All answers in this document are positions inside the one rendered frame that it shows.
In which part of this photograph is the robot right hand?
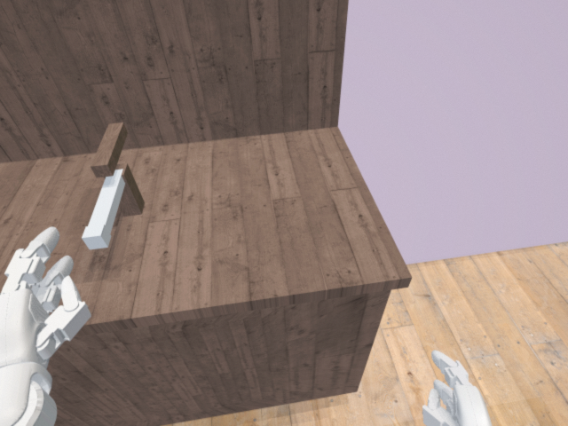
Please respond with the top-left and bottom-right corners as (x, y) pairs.
(422, 350), (492, 426)

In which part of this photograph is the robot left hand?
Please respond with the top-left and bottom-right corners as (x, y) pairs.
(0, 226), (91, 369)

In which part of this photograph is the left robot forearm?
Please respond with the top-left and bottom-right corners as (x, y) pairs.
(0, 362), (57, 426)

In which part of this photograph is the counter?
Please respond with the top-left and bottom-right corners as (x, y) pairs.
(0, 0), (412, 426)

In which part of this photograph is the tap lever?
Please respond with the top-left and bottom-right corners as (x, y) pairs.
(82, 169), (125, 249)

